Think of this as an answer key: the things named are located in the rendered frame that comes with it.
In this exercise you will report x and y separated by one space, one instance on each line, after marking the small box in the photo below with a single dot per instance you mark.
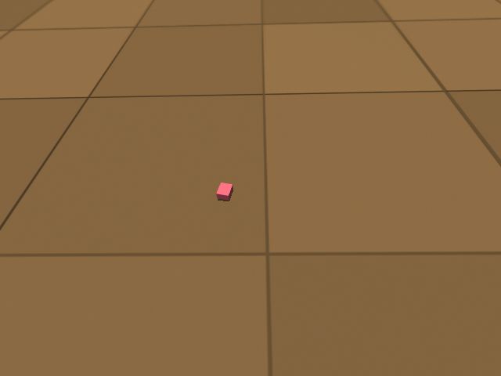
224 191

